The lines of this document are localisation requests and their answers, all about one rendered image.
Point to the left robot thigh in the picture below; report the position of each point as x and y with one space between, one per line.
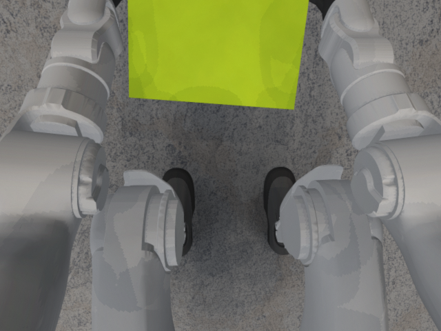
143 239

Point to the right robot hand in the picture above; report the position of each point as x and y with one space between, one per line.
323 5

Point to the robot right foot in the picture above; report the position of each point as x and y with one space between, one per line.
277 184

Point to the right robot upper arm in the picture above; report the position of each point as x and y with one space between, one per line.
399 181

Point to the left robot upper arm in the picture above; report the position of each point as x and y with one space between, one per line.
48 184

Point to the right robot forearm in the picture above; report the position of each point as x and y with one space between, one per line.
378 101

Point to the carton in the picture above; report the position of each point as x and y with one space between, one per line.
230 52

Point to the left robot forearm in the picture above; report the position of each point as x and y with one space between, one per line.
77 77

